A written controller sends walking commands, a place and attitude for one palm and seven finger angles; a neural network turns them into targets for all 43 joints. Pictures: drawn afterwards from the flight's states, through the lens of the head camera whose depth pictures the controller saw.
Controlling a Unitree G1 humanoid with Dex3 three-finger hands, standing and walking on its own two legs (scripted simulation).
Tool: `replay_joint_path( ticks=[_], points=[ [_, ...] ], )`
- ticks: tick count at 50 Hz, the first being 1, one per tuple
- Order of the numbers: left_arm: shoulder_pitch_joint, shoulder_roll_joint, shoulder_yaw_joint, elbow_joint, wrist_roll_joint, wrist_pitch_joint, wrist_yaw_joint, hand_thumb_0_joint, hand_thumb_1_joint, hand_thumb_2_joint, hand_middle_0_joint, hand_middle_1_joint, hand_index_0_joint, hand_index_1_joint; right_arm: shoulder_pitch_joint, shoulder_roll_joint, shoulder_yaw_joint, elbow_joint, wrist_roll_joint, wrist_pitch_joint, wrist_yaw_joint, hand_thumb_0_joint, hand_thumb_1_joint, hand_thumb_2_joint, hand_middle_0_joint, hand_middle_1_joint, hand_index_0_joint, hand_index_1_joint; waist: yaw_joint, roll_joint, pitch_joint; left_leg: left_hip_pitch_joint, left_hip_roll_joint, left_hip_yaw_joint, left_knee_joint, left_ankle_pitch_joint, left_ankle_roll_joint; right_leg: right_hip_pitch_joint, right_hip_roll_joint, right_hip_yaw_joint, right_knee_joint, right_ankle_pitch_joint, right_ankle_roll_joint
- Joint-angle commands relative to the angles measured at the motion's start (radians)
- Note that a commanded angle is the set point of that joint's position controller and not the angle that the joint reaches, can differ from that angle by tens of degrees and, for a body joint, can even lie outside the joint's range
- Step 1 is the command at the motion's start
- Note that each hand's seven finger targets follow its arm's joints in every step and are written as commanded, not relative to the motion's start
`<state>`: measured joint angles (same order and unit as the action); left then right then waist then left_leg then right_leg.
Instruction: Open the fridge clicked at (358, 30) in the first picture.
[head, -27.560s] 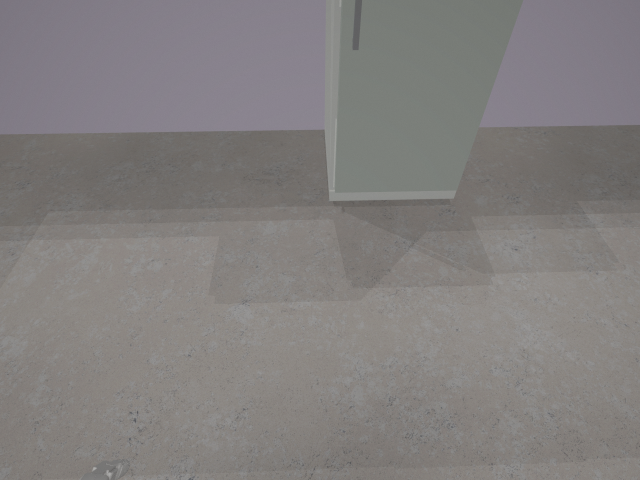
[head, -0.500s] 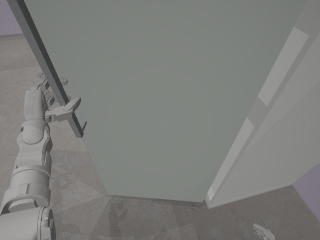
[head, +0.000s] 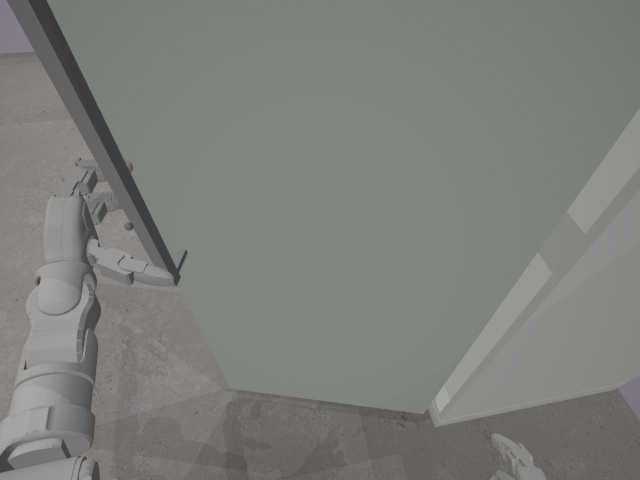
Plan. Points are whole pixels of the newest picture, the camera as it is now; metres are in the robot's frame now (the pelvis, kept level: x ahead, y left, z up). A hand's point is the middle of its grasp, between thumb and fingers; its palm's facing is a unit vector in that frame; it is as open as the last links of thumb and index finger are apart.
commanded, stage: slip the hand off the handle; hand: left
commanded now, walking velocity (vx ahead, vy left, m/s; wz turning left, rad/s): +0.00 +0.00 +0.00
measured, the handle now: (115, 141) +0.41 +0.25 +0.22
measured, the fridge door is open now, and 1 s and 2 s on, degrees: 72 72 72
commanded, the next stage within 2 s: draw the hand back to the body in 1.24 s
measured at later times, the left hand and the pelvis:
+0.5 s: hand (69, 228) +0.36 +0.32 +0.13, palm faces +0.31 -0.92 -0.23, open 14.7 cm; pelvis +0.00 +0.00 -0.01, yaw +0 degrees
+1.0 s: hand (25, 290) +0.28 +0.33 +0.13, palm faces +0.32 -0.92 -0.23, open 14.7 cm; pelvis -0.01 +0.01 -0.01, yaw +1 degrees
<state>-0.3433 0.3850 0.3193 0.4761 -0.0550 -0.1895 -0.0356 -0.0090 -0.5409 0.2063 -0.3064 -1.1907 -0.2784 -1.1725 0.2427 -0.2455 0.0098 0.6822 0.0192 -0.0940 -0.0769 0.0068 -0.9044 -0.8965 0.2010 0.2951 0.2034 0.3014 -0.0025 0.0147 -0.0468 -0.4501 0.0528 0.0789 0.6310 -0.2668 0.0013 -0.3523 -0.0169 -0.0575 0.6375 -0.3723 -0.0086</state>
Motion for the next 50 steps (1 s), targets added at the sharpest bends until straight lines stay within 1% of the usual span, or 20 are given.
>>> replay_joint_path(
  ticks=[1,2,4,8,9,11,14,17,19,21,23,27,28,30,34,37,39,41,45,50],
  points=[
    [-0.343,0.327,0.132,-0.217,-0.015,-0.05,-0.014,0.0,-0.55,0.2,-0.25,-1.15,-0.25,-1.15,-0.009,-0.148,-0.055,-0.129,0.006,-0.025,-0.019,0.0,-0.9,-0.9,0.2,0.3,0.2,0.3,0.007,0.031,-0.296,0.242,-0.042,-0.038,-0.025,0.306,0.036,0.01,0.034,0.026,-0.074,0.403,-0.002],
    [-0.324,0.341,0.148,-0.233,-0.016,-0.054,-0.021,0.0,-0.55,0.2,-0.25,-1.15,-0.25,-1.15,-0.008,-0.148,-0.055,-0.134,0.004,-0.022,-0.02,0.0,-0.9,-0.9,0.2,0.3,0.2,0.3,0.017,0.053,-0.305,0.246,-0.043,-0.036,-0.017,0.323,0.04,0.018,0.035,0.031,-0.07,0.421,-0.003],
    [-0.311,0.349,0.155,-0.227,-0.025,-0.062,-0.047,0.0,-0.55,0.2,-0.25,-1.15,-0.25,-1.15,0.002,-0.147,-0.057,-0.133,0.007,-0.019,-0.02,0.0,-0.9,-0.9,0.2,0.3,0.2,0.3,0.009,0.04,-0.321,0.258,-0.042,-0.04,-0.006,0.354,0.039,0.012,0.04,0.028,-0.063,0.446,-0.002],
    [-0.353,0.32,0.111,-0.172,-0.043,-0.062,-0.097,0.0,-0.55,0.2,-0.25,-1.15,-0.25,-1.15,0.004,-0.152,-0.053,-0.129,0.013,-0.017,-0.027,0.0,-0.9,-0.9,0.2,0.3,0.2,0.3,-0.014,0.06,-0.269,0.239,-0.043,-0.046,-0.001,0.296,0.039,-0.042,0.04,0.028,-0.072,0.39,-0.002],
    [-0.352,0.35,0.138,-0.166,-0.048,-0.063,-0.105,0.0,-0.55,0.2,-0.25,-1.15,-0.25,-1.15,0.012,-0.156,-0.056,-0.126,0.014,-0.017,-0.028,0.0,-0.9,-0.9,0.2,0.3,0.2,0.3,-0.01,0.048,-0.279,0.241,-0.041,-0.052,-0.001,0.293,0.038,-0.042,0.041,0.026,-0.072,0.38,-0.003],
    [-0.351,0.345,0.129,-0.16,-0.054,-0.062,-0.122,0.0,-0.55,0.2,-0.25,-1.15,-0.25,-1.15,0.013,-0.159,-0.057,-0.13,0.015,-0.016,-0.03,0.0,-0.9,-0.9,0.2,0.3,0.2,0.3,-0.01,0.051,-0.293,0.241,-0.045,-0.053,0.003,0.291,0.039,-0.046,0.041,0.026,-0.069,0.379,-0.002],
    [-0.373,0.415,0.18,-0.118,-0.056,-0.069,-0.135,0.0,-0.55,0.2,-0.25,-1.15,-0.25,-1.15,0.029,-0.167,-0.056,-0.121,0.014,-0.01,-0.033,0.0,-0.9,-0.9,0.2,0.3,0.2,0.3,-0.011,0.04,-0.289,0.215,-0.045,-0.059,0.008,0.274,0.04,-0.049,0.041,0.028,-0.067,0.363,-0.002],
    [-0.383,0.454,0.206,-0.125,-0.055,-0.093,-0.147,0.0,-0.55,0.2,-0.25,-1.15,-0.25,-1.15,0.032,-0.169,-0.055,-0.124,0.012,-0.005,-0.035,0.0,-0.9,-0.9,0.2,0.3,0.2,0.3,-0.003,0.079,-0.311,0.212,-0.046,-0.054,0.017,0.279,0.043,-0.04,0.041,0.034,-0.058,0.365,-0.005],
    [-0.335,0.484,0.247,-0.102,-0.065,-0.104,-0.156,0.0,-0.55,0.2,-0.25,-1.15,-0.25,-1.15,0.04,-0.169,-0.058,-0.128,0.011,-0.004,-0.032,0.0,-0.9,-0.9,0.2,0.3,0.2,0.3,0.01,0.063,-0.33,0.203,-0.046,-0.054,0.019,0.29,0.043,-0.026,0.044,0.033,-0.052,0.381,-0.002],
    [-0.325,0.495,0.255,-0.063,-0.071,-0.103,-0.173,0.0,-0.55,0.2,-0.25,-1.15,-0.25,-1.15,0.04,-0.172,-0.056,-0.129,0.015,-0.002,-0.034,0.0,-0.9,-0.9,0.2,0.3,0.2,0.3,0.003,0.051,-0.299,0.175,-0.047,-0.048,0.018,0.256,0.043,-0.043,0.044,0.034,-0.055,0.36,0.003],
    [-0.328,0.56,0.305,-0.016,-0.073,-0.102,-0.188,0.0,-0.55,0.2,-0.25,-1.15,-0.25,-1.15,0.052,-0.18,-0.057,-0.126,0.014,0.004,-0.037,0.0,-0.9,-0.9,0.2,0.3,0.2,0.3,0.006,0.038,-0.293,0.142,-0.046,-0.045,0.022,0.243,0.046,-0.036,0.041,0.04,-0.053,0.362,0.006],
    [-0.361,0.565,0.291,-0.011,-0.076,-0.116,-0.23,0.0,-0.55,0.2,-0.25,-1.15,-0.25,-1.15,0.065,-0.183,-0.057,-0.132,0.014,0.006,-0.041,0.0,-0.9,-0.9,0.2,0.3,0.2,0.3,-0.008,0.062,-0.295,0.148,-0.045,-0.046,0.031,0.23,0.049,-0.067,0.047,0.038,-0.052,0.33,0.003],
    [-0.328,0.573,0.305,-0.025,-0.083,-0.125,-0.239,0.0,-0.55,0.2,-0.25,-1.15,-0.25,-1.15,0.066,-0.183,-0.061,-0.137,0.015,0.004,-0.039,0.0,-0.9,-0.9,0.2,0.3,0.2,0.3,0.004,0.084,-0.321,0.161,-0.045,-0.047,0.031,0.237,0.048,-0.064,0.05,0.039,-0.05,0.327,0.002],
    [-0.273,0.49,0.242,-0.082,-0.102,-0.135,-0.258,0.0,-0.55,0.2,-0.25,-1.15,-0.25,-1.15,0.054,-0.176,-0.061,-0.155,0.019,-0.002,-0.034,0.0,-0.9,-0.9,0.2,0.3,0.2,0.3,0.003,0.103,-0.327,0.194,-0.043,-0.054,0.026,0.236,0.047,-0.085,0.057,0.028,-0.052,0.298,-0.003],
    [-0.132,0.487,0.287,-0.117,-0.145,-0.113,-0.252,0.0,-0.55,0.2,-0.25,-1.15,-0.25,-1.15,0.041,-0.181,-0.063,-0.167,0.025,-0.01,-0.033,0.0,-0.9,-0.9,0.2,0.3,0.2,0.3,0.025,0.049,-0.297,0.164,-0.041,-0.062,0.01,0.203,0.046,-0.075,0.058,0.019,-0.057,0.267,-0.002],
    [-0.094,0.51,0.32,-0.221,-0.147,-0.101,-0.227,0.0,-0.55,0.2,-0.25,-1.15,-0.25,-1.15,0.018,-0.175,-0.061,-0.18,0.024,-0.018,-0.036,0.0,-0.9,-0.9,0.2,0.3,0.2,0.3,0.038,0.079,-0.284,0.17,-0.039,-0.065,0.0,0.19,0.044,-0.07,0.058,0.013,-0.057,0.237,-0.006],
    [-0.09,0.454,0.275,-0.289,-0.147,-0.097,-0.209,0.0,-0.55,0.2,-0.25,-1.15,-0.25,-1.15,0.0,-0.164,-0.054,-0.189,0.024,-0.03,-0.036,0.0,-0.9,-0.9,0.2,0.3,0.2,0.3,0.025,0.101,-0.268,0.187,-0.039,-0.073,-0.011,0.164,0.042,-0.098,0.061,0.007,-0.062,0.196,-0.005],
    [-0.054,0.463,0.294,-0.336,-0.144,-0.103,-0.19,0.0,-0.55,0.2,-0.25,-1.15,-0.25,-1.15,-0.013,-0.16,-0.052,-0.189,0.019,-0.042,-0.041,0.0,-0.9,-0.9,0.2,0.3,0.2,0.3,0.032,0.127,-0.259,0.195,-0.036,-0.084,-0.022,0.138,0.039,-0.101,0.062,0.005,-0.066,0.159,-0.009],
    [-0.024,0.394,0.241,-0.388,-0.149,-0.092,-0.178,0.0,-0.55,0.2,-0.25,-1.15,-0.25,-1.15,-0.042,-0.152,-0.041,-0.185,0.018,-0.065,-0.049,0.0,-0.9,-0.9,0.2,0.3,0.2,0.3,0.02,0.117,-0.232,0.212,-0.031,-0.101,-0.038,0.103,0.034,-0.116,0.061,-0.002,-0.07,0.134,-0.008],
    [0.058,0.359,0.219,-0.43,-0.155,-0.057,-0.18,0.0,-0.55,0.2,-0.25,-1.15,-0.25,-1.15,-0.07,-0.145,-0.032,-0.186,0.022,-0.089,-0.054,0.0,-0.9,-0.9,0.2,0.3,0.2,0.3,0.03,0.115,-0.202,0.215,-0.03,-0.109,-0.057,0.071,0.028,-0.108,0.055,-0.007,-0.082,0.12,-0.01]
  ],
)
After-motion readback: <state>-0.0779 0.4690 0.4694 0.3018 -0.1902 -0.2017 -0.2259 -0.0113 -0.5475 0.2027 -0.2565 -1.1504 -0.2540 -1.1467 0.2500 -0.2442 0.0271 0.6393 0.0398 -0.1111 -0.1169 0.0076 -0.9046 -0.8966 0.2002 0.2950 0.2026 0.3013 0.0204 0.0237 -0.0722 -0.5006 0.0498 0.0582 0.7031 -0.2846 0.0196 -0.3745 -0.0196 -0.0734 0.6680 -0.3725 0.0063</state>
